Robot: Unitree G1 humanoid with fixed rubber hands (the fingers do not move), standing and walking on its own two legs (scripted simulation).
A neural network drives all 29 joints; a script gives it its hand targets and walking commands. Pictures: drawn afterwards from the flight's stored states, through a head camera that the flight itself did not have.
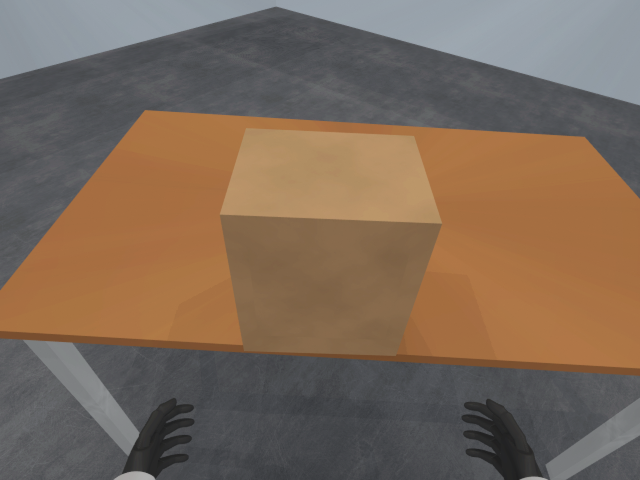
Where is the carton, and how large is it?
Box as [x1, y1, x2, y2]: [220, 128, 441, 355]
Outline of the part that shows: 246,128 220,212 221,224 244,350 395,355 441,225 441,221 414,137 404,135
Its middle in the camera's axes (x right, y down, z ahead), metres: +0.01 +0.01 +0.59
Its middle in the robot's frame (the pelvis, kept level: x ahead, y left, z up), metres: +0.44 +0.03 +0.06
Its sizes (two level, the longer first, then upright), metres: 0.241 0.190 0.282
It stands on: a table, 0.70 m high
